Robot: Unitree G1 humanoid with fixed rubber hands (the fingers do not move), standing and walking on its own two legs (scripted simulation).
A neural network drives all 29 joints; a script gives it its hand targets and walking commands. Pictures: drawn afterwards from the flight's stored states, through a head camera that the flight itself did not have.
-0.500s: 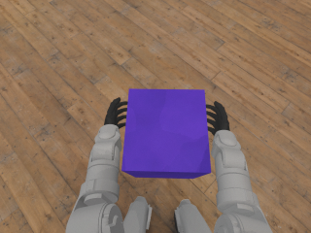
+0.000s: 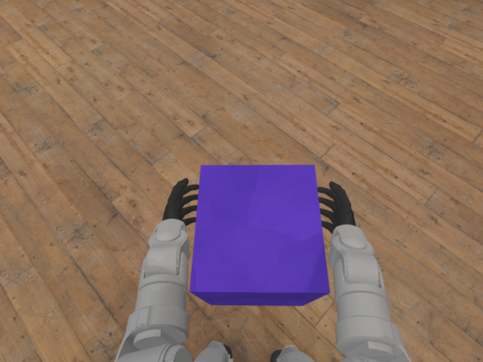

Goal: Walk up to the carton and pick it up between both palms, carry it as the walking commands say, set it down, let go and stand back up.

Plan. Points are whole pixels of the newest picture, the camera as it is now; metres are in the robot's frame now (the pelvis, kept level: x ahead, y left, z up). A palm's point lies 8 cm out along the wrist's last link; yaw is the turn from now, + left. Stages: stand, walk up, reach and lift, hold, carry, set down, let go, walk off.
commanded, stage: reach and lift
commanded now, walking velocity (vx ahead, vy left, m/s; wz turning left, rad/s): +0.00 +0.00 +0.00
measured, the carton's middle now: (256, 242) +0.35 +0.00 -0.11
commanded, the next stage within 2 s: hold in 1.94 s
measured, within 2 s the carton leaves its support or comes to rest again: neither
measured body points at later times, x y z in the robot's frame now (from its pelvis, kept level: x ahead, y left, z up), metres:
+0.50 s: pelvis +0.01 +0.00 +0.03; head +0.04 +0.01 +0.48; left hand +0.35 +0.15 +0.03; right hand +0.35 -0.15 +0.04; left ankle +0.04 +0.11 -0.71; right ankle +0.02 -0.12 -0.71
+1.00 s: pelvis +0.02 +0.00 +0.04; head -0.03 +0.00 +0.49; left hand +0.33 +0.14 +0.09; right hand +0.33 -0.15 +0.09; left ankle +0.04 +0.11 -0.71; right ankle +0.02 -0.12 -0.71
